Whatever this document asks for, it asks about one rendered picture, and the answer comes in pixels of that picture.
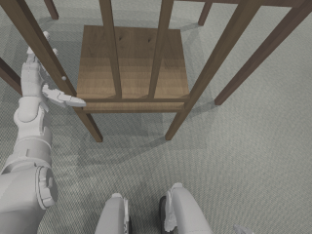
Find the chair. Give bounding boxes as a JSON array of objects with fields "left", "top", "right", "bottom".
[{"left": 0, "top": 0, "right": 265, "bottom": 142}]

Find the robot left hand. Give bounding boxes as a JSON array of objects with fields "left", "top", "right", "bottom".
[{"left": 20, "top": 31, "right": 87, "bottom": 108}]

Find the robot left upper arm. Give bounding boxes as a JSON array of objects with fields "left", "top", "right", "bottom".
[{"left": 0, "top": 166, "right": 59, "bottom": 234}]

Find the left robot forearm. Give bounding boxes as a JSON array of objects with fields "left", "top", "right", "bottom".
[{"left": 0, "top": 96, "right": 53, "bottom": 175}]

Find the robot right thigh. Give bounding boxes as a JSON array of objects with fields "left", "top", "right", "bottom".
[{"left": 166, "top": 187, "right": 214, "bottom": 234}]

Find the robot right foot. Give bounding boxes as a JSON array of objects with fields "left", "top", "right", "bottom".
[{"left": 159, "top": 196, "right": 174, "bottom": 234}]

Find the robot right hand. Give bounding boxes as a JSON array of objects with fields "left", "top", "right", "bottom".
[{"left": 233, "top": 224, "right": 254, "bottom": 234}]

